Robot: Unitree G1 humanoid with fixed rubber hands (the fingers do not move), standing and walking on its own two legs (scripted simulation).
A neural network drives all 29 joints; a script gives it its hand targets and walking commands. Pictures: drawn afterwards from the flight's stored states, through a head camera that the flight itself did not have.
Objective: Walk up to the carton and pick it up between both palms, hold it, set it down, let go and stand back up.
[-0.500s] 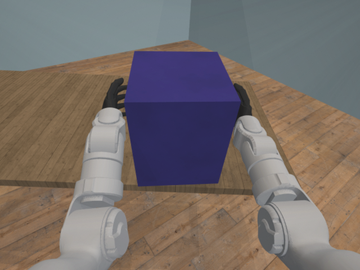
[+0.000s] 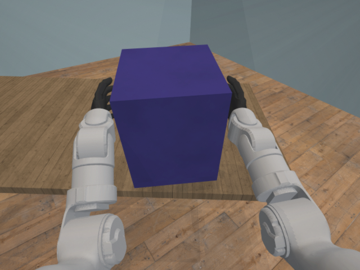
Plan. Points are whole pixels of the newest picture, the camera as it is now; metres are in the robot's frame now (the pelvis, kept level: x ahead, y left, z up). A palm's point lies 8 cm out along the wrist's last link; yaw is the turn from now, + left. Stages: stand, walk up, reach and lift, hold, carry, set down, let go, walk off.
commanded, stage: reach and lift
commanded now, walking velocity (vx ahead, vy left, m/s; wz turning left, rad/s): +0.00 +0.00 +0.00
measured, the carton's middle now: (170, 116) +0.41 -0.01 +0.18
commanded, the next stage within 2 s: hold in 0.88 s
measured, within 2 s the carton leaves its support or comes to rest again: neither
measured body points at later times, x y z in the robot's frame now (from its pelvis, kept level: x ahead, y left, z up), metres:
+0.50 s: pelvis +0.00 +0.01 +0.00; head -0.05 +0.03 +0.45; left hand +0.40 +0.14 +0.24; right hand +0.39 -0.15 +0.24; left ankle +0.02 +0.12 -0.75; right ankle +0.02 -0.12 -0.75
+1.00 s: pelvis +0.00 +0.00 +0.00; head -0.07 +0.02 +0.44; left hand +0.39 +0.15 +0.26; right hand +0.39 -0.15 +0.26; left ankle +0.02 +0.12 -0.75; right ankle +0.02 -0.12 -0.75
